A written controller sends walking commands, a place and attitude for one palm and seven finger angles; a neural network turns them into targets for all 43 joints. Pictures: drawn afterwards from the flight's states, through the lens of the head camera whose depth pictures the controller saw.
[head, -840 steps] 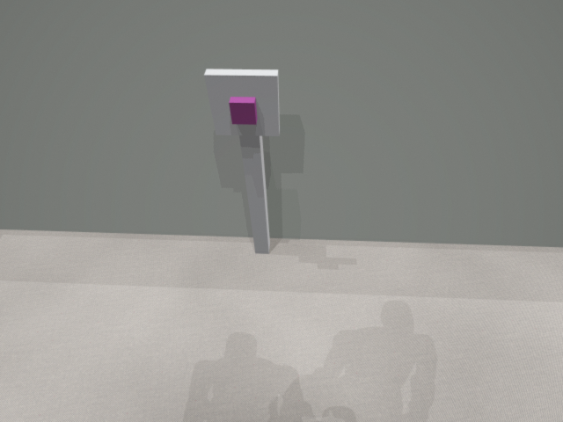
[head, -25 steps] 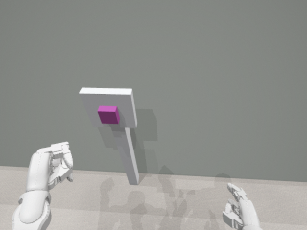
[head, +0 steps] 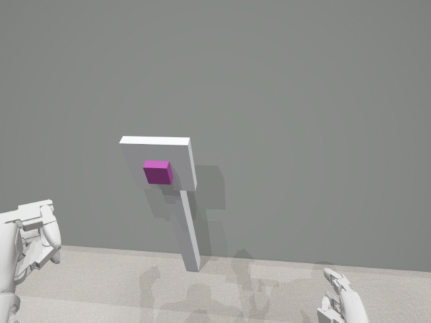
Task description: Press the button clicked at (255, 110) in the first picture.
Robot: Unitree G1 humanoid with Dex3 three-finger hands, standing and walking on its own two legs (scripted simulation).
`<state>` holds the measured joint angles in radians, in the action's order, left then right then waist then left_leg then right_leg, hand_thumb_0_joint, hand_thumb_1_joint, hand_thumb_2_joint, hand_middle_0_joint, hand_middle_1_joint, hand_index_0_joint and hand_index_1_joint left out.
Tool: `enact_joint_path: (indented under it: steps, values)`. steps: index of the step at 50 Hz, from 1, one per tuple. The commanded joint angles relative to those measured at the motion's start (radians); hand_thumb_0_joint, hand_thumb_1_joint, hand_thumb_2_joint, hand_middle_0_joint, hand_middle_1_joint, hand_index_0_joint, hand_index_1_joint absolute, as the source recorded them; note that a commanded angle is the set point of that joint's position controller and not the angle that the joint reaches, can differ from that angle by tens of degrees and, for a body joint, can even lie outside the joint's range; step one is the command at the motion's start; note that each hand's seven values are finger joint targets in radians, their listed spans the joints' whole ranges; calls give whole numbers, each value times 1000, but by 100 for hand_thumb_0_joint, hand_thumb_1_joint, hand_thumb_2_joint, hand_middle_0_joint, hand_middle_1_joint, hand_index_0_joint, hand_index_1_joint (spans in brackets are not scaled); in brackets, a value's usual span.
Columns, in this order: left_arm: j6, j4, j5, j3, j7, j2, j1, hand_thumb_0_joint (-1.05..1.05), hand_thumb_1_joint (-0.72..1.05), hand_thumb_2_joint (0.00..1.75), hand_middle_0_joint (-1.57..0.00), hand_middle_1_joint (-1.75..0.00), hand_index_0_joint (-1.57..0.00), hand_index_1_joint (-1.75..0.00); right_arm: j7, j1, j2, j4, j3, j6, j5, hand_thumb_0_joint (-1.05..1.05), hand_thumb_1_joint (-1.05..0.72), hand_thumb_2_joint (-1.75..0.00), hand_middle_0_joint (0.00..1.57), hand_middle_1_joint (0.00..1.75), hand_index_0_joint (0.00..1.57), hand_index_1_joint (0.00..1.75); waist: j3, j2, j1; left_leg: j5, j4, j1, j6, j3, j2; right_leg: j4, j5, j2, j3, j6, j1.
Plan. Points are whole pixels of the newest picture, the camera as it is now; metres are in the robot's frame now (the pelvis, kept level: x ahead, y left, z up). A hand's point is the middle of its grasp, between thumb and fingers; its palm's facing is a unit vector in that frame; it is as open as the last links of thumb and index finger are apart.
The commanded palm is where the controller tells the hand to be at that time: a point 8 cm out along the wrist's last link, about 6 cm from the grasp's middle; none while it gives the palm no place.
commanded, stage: draw the hand back to the body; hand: left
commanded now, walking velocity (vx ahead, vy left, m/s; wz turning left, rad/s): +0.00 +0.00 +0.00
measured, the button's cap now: (159, 171) +0.49 +0.23 -0.03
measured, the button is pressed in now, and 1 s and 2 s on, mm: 0 0 0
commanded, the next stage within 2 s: step back with the hand held close in 0.20 s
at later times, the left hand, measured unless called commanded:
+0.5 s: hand (53, 252) +0.16 +0.25 +0.15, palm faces +0.37 -0.81 -0.45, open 3.1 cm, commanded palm +0.10 +0.28 +0.17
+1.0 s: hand (16, 289) +0.11 +0.26 +0.15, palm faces +0.34 -0.79 -0.51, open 3.1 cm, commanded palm +0.05 +0.31 +0.17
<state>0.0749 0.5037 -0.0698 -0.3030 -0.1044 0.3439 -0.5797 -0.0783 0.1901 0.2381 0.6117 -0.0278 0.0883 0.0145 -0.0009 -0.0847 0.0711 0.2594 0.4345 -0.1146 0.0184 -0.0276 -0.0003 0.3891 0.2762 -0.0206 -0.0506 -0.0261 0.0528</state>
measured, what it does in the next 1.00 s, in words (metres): shifts its weight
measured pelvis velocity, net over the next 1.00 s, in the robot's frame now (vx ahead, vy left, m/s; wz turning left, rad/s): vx -0.08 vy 0.03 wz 0.00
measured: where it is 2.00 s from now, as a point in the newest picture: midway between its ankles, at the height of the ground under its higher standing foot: outside the picture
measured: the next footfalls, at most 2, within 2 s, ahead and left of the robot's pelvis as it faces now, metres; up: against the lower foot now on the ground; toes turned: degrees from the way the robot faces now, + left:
right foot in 1.44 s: -0.25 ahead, -0.08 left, +0.00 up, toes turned -3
left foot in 1.72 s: -0.08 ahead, +0.10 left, +0.00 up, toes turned -2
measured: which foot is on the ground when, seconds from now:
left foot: down 0.00-1.00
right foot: down 0.00-1.00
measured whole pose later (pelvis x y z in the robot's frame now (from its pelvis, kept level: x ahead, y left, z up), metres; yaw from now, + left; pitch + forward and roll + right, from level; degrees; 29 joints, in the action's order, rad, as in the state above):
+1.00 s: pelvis -0.08 +0.03 -0.01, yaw +0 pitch +1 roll -1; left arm 0.19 0.61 -0.02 -0.38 -0.13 0.39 -0.65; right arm -0.08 0.17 0.22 0.52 -0.01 0.03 0.01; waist 0.04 -0.02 0.01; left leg 0.17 0.53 -0.38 0.06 -0.04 0.01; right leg 0.50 0.19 0.00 -0.05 0.01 0.32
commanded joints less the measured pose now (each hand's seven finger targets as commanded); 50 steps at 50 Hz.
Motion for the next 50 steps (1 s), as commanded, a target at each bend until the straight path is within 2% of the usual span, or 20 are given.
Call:
enact_joint_path:
  steps: [1,2,7,10,12,15,16,17,18,19,20,21,23,25,28,31,37,40,46,50]
  values:
    - [55,156,-4,-83,-5,134,73,0,90,90,-130,-150,-130,-150,-8,-143,92,-165,43,50,-4,0,-90,-90,20,30,20,30,-17,77,-15,-239,-40,58,27,19,-16,-76,-251,31,29,16,92]
    - [58,152,-3,-86,-7,136,82,0,90,90,-130,-150,-130,-150,-10,-146,90,-163,42,50,-4,0,-90,-90,20,30,20,30,-9,55,-13,-219,-42,58,26,19,-15,-81,-227,31,32,15,100]
    - [70,192,-2,-102,-13,160,92,0,90,90,-130,-150,-130,-150,-19,-151,85,-164,38,64,-9,0,-90,-90,20,30,20,30,-48,39,-4,-219,-44,68,28,20,-10,-86,-229,34,39,12,72]
    - [68,189,-2,-108,-13,167,92,0,90,90,-130,-150,-130,-150,-20,-158,86,-160,38,70,-10,0,-90,-90,20,30,20,30,-27,51,-2,-214,-48,64,25,20,-10,-104,-224,30,45,12,80]
    - [71,188,-3,-104,-13,158,95,0,90,90,-130,-150,-130,-150,-19,-156,81,-157,36,72,-10,0,-90,-90,20,30,20,30,-24,22,-3,-200,-55,65,23,20,-9,-102,-207,32,43,12,79]
    - [70,167,-2,-104,-11,152,82,0,90,90,-130,-150,-130,-150,-18,-158,82,-154,40,73,-11,0,-90,-90,20,30,20,30,4,47,-2,-189,-65,60,22,21,-11,-119,-186,25,42,11,90]
    - [66,144,-2,-68,-8,128,141,0,90,90,-130,-150,-130,-150,-19,-155,87,-148,35,70,-12,0,-90,-90,20,30,20,30,15,58,-16,-170,-68,62,25,21,-8,-120,-164,28,45,15,100]
    - [105,232,8,-209,-19,256,246,0,90,90,-130,-150,-130,-150,-10,-133,107,-189,40,42,-5,0,-90,-90,20,30,20,30,92,81,-51,-100,-27,-31,41,56,-25,-179,-137,80,144,29,209]
    - [104,127,10,-155,-13,177,130,0,90,90,-130,-150,-130,-150,-7,-131,90,-163,42,23,-12,0,-90,-90,20,30,20,30,76,111,-57,-92,-6,-25,38,63,-24,-187,-98,102,136,21,220]
    - [103,112,14,-126,-10,147,68,0,90,90,-130,-150,-130,-150,-2,-133,91,-172,43,8,-14,0,-90,-90,20,30,20,30,59,118,-56,-93,2,-26,36,57,-26,-191,-73,109,133,23,236]
    - [114,151,14,-127,-9,148,53,0,90,90,-130,-150,-130,-150,0,-142,96,-180,46,-1,-16,0,-90,-90,20,30,20,30,34,82,-54,-125,2,-25,38,51,-28,-175,-118,111,119,29,226]
    - [117,149,15,-129,-11,149,19,0,90,90,-130,-150,-130,-150,1,-134,95,-178,49,-12,-17,0,-90,-90,20,30,20,30,-15,85,-57,-154,-5,-27,36,52,-33,-145,-151,111,100,28,192]
    - [124,198,14,-120,-13,151,0,0,90,90,-130,-150,-130,-150,1,-131,105,-193,57,-26,-14,0,-90,-90,20,30,20,30,-74,38,-61,-195,-18,-23,35,51,-40,-103,-202,105,89,31,167]
    - [129,232,12,-147,-20,180,-22,0,90,90,-130,-150,-130,-150,-5,-134,107,-200,60,-37,-15,0,-90,-90,20,30,20,30,-118,22,-60,-263,-28,-21,35,59,-48,-66,-261,93,74,31,138]
    - [133,262,9,-169,-27,201,-44,0,90,90,-130,-150,-130,-150,-9,-131,105,-216,68,-49,-9,0,-90,-90,20,30,20,30,-157,48,-60,-354,-26,-34,34,72,-61,-15,-324,78,59,33,110]
    - [134,263,4,-183,-30,207,-71,0,90,90,-130,-150,-130,-150,-11,-130,104,-224,72,-53,-6,0,-90,-90,20,30,20,30,-170,27,-58,-393,-31,-52,34,84,-73,25,-340,68,52,34,105]
    - [141,245,8,-177,-34,193,-83,0,90,90,-130,-150,-130,-150,-10,-128,113,-227,79,-49,-4,0,-90,-90,20,30,20,30,-121,53,-61,-225,-75,-166,45,108,-93,44,-230,54,65,37,113]
    - [153,278,16,-181,-36,200,-77,0,90,90,-130,-150,-130,-150,-8,-129,124,-233,82,-38,-5,0,-90,-90,20,30,20,30,-113,15,-65,-70,-107,-256,58,129,-103,65,-185,45,74,36,77]
    - [176,309,36,-197,-44,199,-66,0,90,90,-130,-150,-130,-150,-8,-118,124,-245,79,-10,-6,0,-90,-90,20,30,20,30,-80,3,-68,227,-140,-461,82,165,-118,119,-102,38,103,34,5]
    - [190,322,36,-203,-50,208,-46,0,90,90,-130,-150,-130,-150,-7,-102,122,-232,83,5,-14,0,-90,-90,20,30,20,30,-77,60,-76,227,-60,-395,63,142,-84,30,11,70,153,16,119]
